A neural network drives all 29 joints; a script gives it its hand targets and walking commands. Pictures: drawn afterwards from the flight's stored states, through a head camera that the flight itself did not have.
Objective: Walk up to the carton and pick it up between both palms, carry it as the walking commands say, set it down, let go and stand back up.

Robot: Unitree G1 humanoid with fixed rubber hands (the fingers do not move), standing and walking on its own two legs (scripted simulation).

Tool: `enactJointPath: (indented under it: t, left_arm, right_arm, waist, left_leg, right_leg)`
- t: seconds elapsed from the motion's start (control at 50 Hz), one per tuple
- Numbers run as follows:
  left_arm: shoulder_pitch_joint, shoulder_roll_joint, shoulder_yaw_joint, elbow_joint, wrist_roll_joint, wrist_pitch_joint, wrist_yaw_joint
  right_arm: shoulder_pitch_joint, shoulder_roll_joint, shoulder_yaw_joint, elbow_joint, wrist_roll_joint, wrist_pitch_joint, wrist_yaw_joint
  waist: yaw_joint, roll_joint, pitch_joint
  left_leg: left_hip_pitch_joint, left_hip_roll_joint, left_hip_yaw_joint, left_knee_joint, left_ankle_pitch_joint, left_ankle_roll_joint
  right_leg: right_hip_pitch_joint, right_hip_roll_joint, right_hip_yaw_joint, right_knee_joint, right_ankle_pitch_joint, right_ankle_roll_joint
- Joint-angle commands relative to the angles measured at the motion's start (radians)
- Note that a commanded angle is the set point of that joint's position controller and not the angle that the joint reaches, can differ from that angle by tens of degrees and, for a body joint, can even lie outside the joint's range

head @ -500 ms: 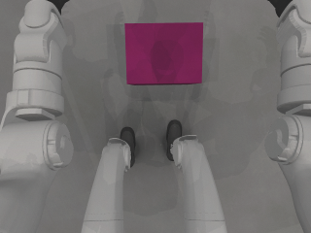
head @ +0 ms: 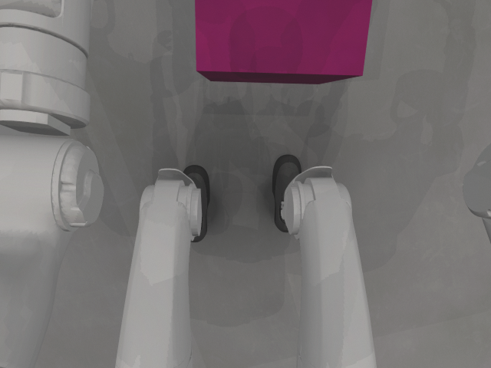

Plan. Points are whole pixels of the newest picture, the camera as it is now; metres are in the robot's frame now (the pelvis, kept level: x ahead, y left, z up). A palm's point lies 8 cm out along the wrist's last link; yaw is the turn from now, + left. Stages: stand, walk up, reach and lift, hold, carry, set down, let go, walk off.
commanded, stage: reach and lift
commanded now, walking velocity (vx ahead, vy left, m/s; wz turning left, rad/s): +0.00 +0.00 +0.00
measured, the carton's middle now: (273, 23) +0.56 -0.06 -0.41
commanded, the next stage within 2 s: none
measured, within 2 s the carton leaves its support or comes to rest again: neither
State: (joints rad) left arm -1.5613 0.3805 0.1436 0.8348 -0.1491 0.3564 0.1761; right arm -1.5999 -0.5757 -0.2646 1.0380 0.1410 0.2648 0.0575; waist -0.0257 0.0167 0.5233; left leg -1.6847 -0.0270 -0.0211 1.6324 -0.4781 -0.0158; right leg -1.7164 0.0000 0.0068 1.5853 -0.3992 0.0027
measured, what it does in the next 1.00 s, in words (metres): lowers itself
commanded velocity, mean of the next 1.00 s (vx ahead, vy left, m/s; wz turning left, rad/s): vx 0.00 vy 0.00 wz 0.00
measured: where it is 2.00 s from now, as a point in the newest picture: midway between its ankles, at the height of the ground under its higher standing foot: (240, 212)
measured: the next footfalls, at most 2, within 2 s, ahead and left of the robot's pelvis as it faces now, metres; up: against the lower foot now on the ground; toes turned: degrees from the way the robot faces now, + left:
none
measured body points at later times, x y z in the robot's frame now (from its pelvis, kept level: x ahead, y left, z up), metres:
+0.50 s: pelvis +0.01 -0.01 -0.13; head +0.39 -0.03 +0.10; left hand +0.61 +0.15 -0.28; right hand +0.60 -0.26 -0.27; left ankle +0.12 +0.12 -0.51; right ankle +0.14 -0.12 -0.51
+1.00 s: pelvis +0.02 +0.00 -0.19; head +0.40 -0.01 +0.03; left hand +0.60 +0.15 -0.37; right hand +0.60 -0.26 -0.36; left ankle +0.12 +0.12 -0.51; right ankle +0.14 -0.12 -0.51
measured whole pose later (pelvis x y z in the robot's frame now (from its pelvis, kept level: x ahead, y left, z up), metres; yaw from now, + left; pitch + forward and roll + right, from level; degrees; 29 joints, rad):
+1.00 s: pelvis +0.02 +0.00 -0.19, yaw +2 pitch +32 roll +0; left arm -1.53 0.38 0.03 1.02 -0.25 0.16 0.16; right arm -1.58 -0.55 -0.15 1.20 0.25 0.10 -0.02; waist -0.05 0.02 0.52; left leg -2.20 -0.06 -0.01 2.31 -0.66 -0.03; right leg -2.24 -0.02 0.01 2.27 -0.58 0.00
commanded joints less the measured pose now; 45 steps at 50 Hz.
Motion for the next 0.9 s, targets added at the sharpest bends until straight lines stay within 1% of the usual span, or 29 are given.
enactJointPath:
  t: [0.0, 0.02, 0.08, 0.1, 0.14, 0.18, 0.2, 0.26, 0.28, 0.3, 0.32, 0.36, 0.38, 0.4, 0.44, 0.46, 0.48, 0.5, 0.52, 0.58, 0.64, 0.66, 0.68, 0.74, 0.8, 0.82, 0.84, 0.86, 0.88]
  left_arm:
    - [-0.389, 0.179, 0.01, -0.169, -0.025, -0.022, 0.005]
    - [-0.394, 0.172, -0.002, -0.13, -0.046, -0.023, 0.002]
    - [-0.401, 0.182, -0.009, -0.114, -0.056, -0.025, -0.012]
    - [-0.397, 0.178, -0.01, -0.045, -0.058, -0.028, -0.018]
    - [-0.409, 0.187, 0.002, -0.066, -0.054, -0.039, -0.022]
    - [-0.385, 0.193, 0.009, -0.071, -0.044, -0.056, -0.03]
    - [-0.389, 0.2, 0.017, -0.037, -0.043, -0.062, -0.032]
    - [-0.401, 0.221, 0.028, -0.06, -0.027, -0.079, -0.035]
    - [-0.388, 0.231, 0.04, -0.081, -0.018, -0.087, -0.032]
    - [-0.356, 0.217, 0.042, -0.027, -0.026, -0.094, -0.033]
    - [-0.331, 0.207, 0.041, 0.005, -0.02, -0.101, -0.037]
    - [-0.343, 0.22, 0.054, -0.039, -0.013, -0.119, -0.035]
    - [-0.345, 0.218, 0.047, -0.051, -0.012, -0.129, -0.034]
    - [-0.331, 0.212, 0.042, -0.008, -0.019, -0.132, -0.034]
    - [-0.334, 0.196, 0.027, -0.017, -0.025, -0.148, -0.037]
    - [-0.323, 0.18, 0.017, -0.001, -0.035, -0.155, -0.038]
    - [-0.314, 0.178, 0.015, 0.031, -0.033, -0.162, -0.04]
    - [-0.316, 0.184, 0.017, 0.007, -0.032, -0.171, -0.039]
    - [-0.322, 0.161, -0.005, 0.021, -0.05, -0.173, -0.039]
    - [-0.314, 0.162, -0.02, 0.023, -0.047, -0.189, -0.035]
    - [-0.317, 0.163, -0.031, -0.021, -0.066, -0.206, -0.028]
    - [-0.282, 0.14, -0.045, 0.092, -0.075, -0.204, -0.031]
    - [-0.31, 0.144, -0.039, 0.035, -0.074, -0.21, -0.032]
    - [-0.318, 0.165, -0.055, 0.037, -0.071, -0.226, -0.021]
    - [-0.342, 0.142, -0.084, 0.066, -0.095, -0.226, -0.02]
    - [-0.35, 0.16, -0.072, 0.029, -0.094, -0.234, -0.016]
    - [-0.349, 0.149, -0.096, 0.034, -0.111, -0.234, -0.015]
    - [-0.34, 0.139, -0.101, 0.048, -0.114, -0.233, -0.015]
    - [-0.325, 0.139, -0.093, 0.047, -0.101, -0.236, -0.013]
  right_arm:
    - [-0.36, -0.245, 0.014, -0.178, 0.027, -0.018, -0.024]
    - [-0.352, -0.241, 0.028, -0.12, 0.032, -0.013, -0.029]
    - [-0.387, -0.226, 0.05, -0.162, 0.048, -0.008, -0.037]
    - [-0.395, -0.217, 0.068, -0.114, 0.059, -0.008, -0.041]
    - [-0.403, -0.21, 0.073, -0.143, 0.049, -0.012, -0.045]
    - [-0.385, -0.192, 0.086, -0.171, 0.062, -0.017, -0.051]
    - [-0.381, -0.187, 0.091, -0.129, 0.063, -0.018, -0.054]
    - [-0.385, -0.169, 0.104, -0.152, 0.072, -0.019, -0.065]
    - [-0.4, -0.187, 0.084, -0.2, 0.062, -0.025, -0.072]
    - [-0.372, -0.184, 0.086, -0.171, 0.062, -0.032, -0.078]
    - [-0.337, -0.145, 0.102, -0.115, 0.066, -0.033, -0.076]
    - [-0.363, -0.149, 0.1, -0.176, 0.064, -0.044, -0.083]
    - [-0.362, -0.147, 0.099, -0.156, 0.065, -0.05, -0.086]
    - [-0.351, -0.147, 0.105, -0.133, 0.064, -0.051, -0.09]
    - [-0.343, -0.135, 0.099, -0.134, 0.07, -0.065, -0.089]
    - [-0.34, -0.154, 0.081, -0.139, 0.06, -0.077, -0.092]
    - [-0.316, -0.126, 0.102, -0.073, 0.069, -0.08, -0.091]
    - [-0.324, -0.125, 0.101, -0.094, 0.072, -0.087, -0.089]
    - [-0.339, -0.156, 0.092, -0.081, 0.059, -0.094, -0.094]
    - [-0.313, -0.156, 0.084, -0.059, 0.072, -0.117, -0.091]
    - [-0.325, -0.173, 0.079, -0.095, 0.066, -0.136, -0.093]
    - [-0.308, -0.152, 0.093, -0.012, 0.077, -0.141, -0.088]
    - [-0.311, -0.154, 0.089, -0.038, 0.08, -0.145, -0.087]
    - [-0.317, -0.166, 0.097, -0.003, 0.094, -0.163, -0.083]
    - [-0.328, -0.183, 0.108, 0.038, 0.115, -0.174, -0.077]
    - [-0.33, -0.196, 0.099, 0.027, 0.108, -0.178, -0.077]
    - [-0.338, -0.209, 0.092, 0.001, 0.111, -0.188, -0.078]
    - [-0.331, -0.208, 0.098, 0.014, 0.115, -0.19, -0.076]
    - [-0.314, -0.198, 0.098, 0.024, 0.119, -0.193, -0.075]
  waist:
    - [-0.043, -0.022, -2.083]
    - [-0.058, -0.027, -2.032]
    - [-0.053, -0.048, -2.006]
    - [-0.043, -0.034, -1.938]
    - [-0.036, -0.067, -1.964]
    - [-0.027, -0.063, -1.973]
    - [-0.008, -0.07, -1.938]
    - [0.009, -0.078, -1.936]
    - [0.011, -0.081, -1.968]
    - [0.0, -0.089, -1.922]
    - [0.015, -0.088, -1.868]
    - [0.022, -0.105, -1.892]
    - [0.028, -0.091, -1.888]
    - [0.012, -0.11, -1.857]
    - [0.006, -0.095, -1.796]
    - [-0.016, -0.089, -1.796]
    - [-0.003, -0.074, -1.729]
    - [0.0, -0.074, -1.752]
    - [-0.023, -0.08, -1.726]
    - [-0.032, -0.044, -1.702]
    - [-0.039, -0.061, -1.722]
    - [-0.037, -0.065, -1.606]
    - [-0.037, -0.048, -1.625]
    - [-0.038, -0.022, -1.609]
    - [-0.057, -0.009, -1.552]
    - [-0.052, -0.007, -1.569]
    - [-0.096, -0.008, -1.574]
    - [-0.101, 0.001, -1.57]
    - [-0.085, 0.02, -1.561]
  left_leg:
    - [0.563, -0.041, 0.062, -0.101, 0.159, -0.019]
    - [0.512, -0.039, 0.067, -0.086, 0.122, -0.015]
    - [0.426, -0.038, 0.081, -0.033, 0.108, -0.004]
    - [0.378, -0.035, 0.088, -0.017, 0.075, -0.004]
    - [0.335, -0.038, 0.09, 0.027, 0.095, -0.002]
    - [0.272, -0.038, 0.107, 0.063, 0.103, 0.001]
    - [0.239, -0.036, 0.108, 0.078, 0.096, 0.002]
    - [0.18, -0.031, 0.119, 0.129, 0.087, 0.004]
    - [0.187, -0.032, 0.12, 0.147, 0.111, 0.006]
    - [0.127, -0.031, 0.124, 0.166, 0.099, 0.005]
    - [0.085, -0.03, 0.126, 0.179, 0.091, 0.005]
    - [0.073, -0.031, 0.129, 0.213, 0.115, 0.004]
    - [0.058, -0.032, 0.135, 0.229, 0.116, 0.002]
    - [0.035, -0.029, 0.131, 0.245, 0.106, 0.003]
    - [0.023, -0.026, 0.124, 0.268, 0.116, 0.001]
    - [0.029, -0.027, 0.12, 0.287, 0.131, -0.006]
    - [0.002, -0.025, 0.123, 0.297, 0.124, -0.008]
    - [0.024, -0.024, 0.119, 0.315, 0.142, -0.008]
    - [-0.005, -0.022, 0.114, 0.325, 0.135, -0.012]
    - [0.034, -0.023, 0.106, 0.358, 0.176, -0.02]
    - [0.039, -0.021, 0.096, 0.397, 0.216, -0.021]
    - [-0.004, -0.02, 0.091, 0.404, 0.192, -0.021]
    - [0.022, -0.016, 0.089, 0.411, 0.203, -0.023]
    - [0.068, -0.016, 0.075, 0.437, 0.231, -0.023]
    - [0.075, -0.011, 0.06, 0.457, 0.216, -0.027]
    - [0.091, -0.016, 0.06, 0.464, 0.226, -0.028]
    - [0.111, -0.012, 0.051, 0.474, 0.242, -0.027]
    - [0.123, -0.01, 0.054, 0.476, 0.249, -0.028]
    - [0.131, -0.016, 0.058, 0.474, 0.252, -0.029]
  right_leg:
    - [0.683, 0.058, -0.054, -0.047, 0.211, -0.038]
    - [0.643, 0.056, -0.058, -0.029, 0.181, -0.04]
    - [0.648, 0.049, -0.05, 0.017, 0.192, -0.036]
    - [0.594, 0.045, -0.047, 0.03, 0.152, -0.034]
    - [0.619, 0.042, -0.042, 0.07, 0.192, -0.031]
    - [0.664, 0.039, -0.022, 0.103, 0.253, -0.029]
    - [0.637, 0.038, -0.018, 0.125, 0.239, -0.028]
    - [0.667, 0.03, -0.005, 0.172, 0.256, -0.021]
    - [0.673, 0.032, -0.013, 0.201, 0.286, -0.021]
    - [0.664, 0.029, -0.001, 0.213, 0.296, -0.02]
    - [0.655, 0.026, 0.004, 0.23, 0.302, -0.019]
    - [0.675, 0.02, 0.009, 0.271, 0.334, -0.013]
    - [0.674, 0.018, 0.012, 0.289, 0.337, -0.013]
    - [0.655, 0.014, 0.01, 0.303, 0.329, -0.01]
    - [0.602, 0.015, 0.005, 0.33, 0.329, -0.011]
    - [0.583, 0.013, -0.001, 0.346, 0.333, -0.013]
    - [0.543, 0.012, 0.004, 0.354, 0.321, -0.011]
    - [0.552, 0.006, 0.006, 0.375, 0.336, -0.009]
    - [0.531, 0.005, 0.003, 0.381, 0.324, -0.013]
    - [0.472, 0.006, -0.008, 0.416, 0.336, -0.008]
    - [0.464, 0.002, -0.005, 0.458, 0.382, -0.008]
    - [0.383, 0.001, -0.009, 0.464, 0.336, -0.005]
    - [0.395, -0.002, -0.008, 0.466, 0.334, -0.006]
    - [0.309, -0.006, -0.017, 0.503, 0.319, -0.004]
    - [0.234, -0.019, -0.025, 0.522, 0.276, -0.007]
    - [0.245, -0.016, -0.025, 0.531, 0.279, -0.012]
    - [0.216, -0.018, -0.035, 0.536, 0.288, -0.009]
    - [0.213, -0.02, -0.033, 0.533, 0.285, -0.014]
    - [0.202, -0.017, -0.033, 0.533, 0.286, -0.015]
